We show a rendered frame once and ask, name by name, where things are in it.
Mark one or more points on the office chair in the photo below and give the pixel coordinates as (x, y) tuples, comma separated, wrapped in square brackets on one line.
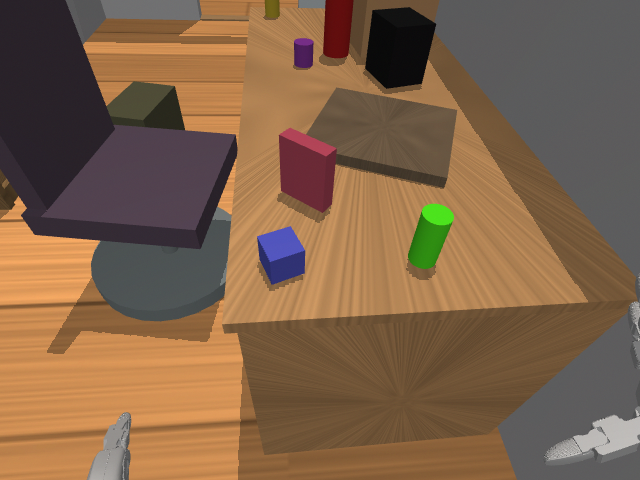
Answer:
[(149, 195)]

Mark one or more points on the right robot hand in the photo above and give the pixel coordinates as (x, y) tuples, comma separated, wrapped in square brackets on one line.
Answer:
[(609, 437)]

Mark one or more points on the bookshelf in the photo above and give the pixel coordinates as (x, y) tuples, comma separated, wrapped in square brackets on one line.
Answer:
[(7, 194)]

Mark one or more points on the desk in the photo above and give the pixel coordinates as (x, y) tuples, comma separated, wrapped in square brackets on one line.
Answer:
[(365, 348)]

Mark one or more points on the left robot hand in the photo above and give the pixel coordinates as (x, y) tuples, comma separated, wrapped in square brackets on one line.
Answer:
[(113, 462)]

